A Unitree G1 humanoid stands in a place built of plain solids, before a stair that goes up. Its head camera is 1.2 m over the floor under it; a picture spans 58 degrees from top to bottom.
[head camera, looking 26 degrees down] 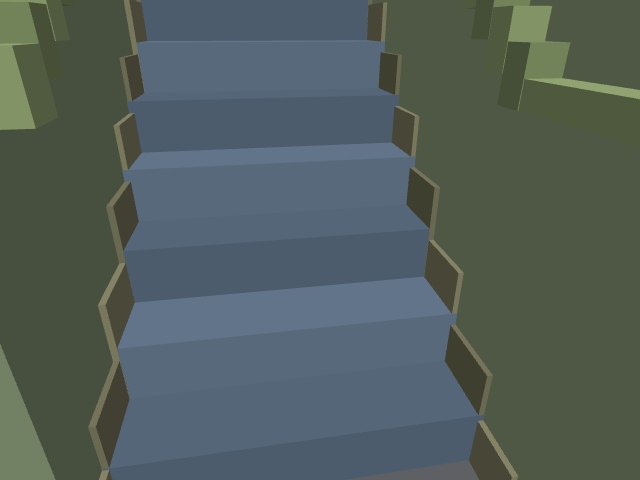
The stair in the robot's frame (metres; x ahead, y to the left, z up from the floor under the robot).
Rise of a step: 0.19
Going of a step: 0.24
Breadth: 1.07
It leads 10 degrees to the left of straight ahead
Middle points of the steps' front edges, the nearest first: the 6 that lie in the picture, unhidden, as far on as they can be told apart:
0.83 0.04 0.18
1.06 0.08 0.38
1.30 0.12 0.57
1.53 0.16 0.76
1.77 0.20 0.96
2.00 0.24 1.15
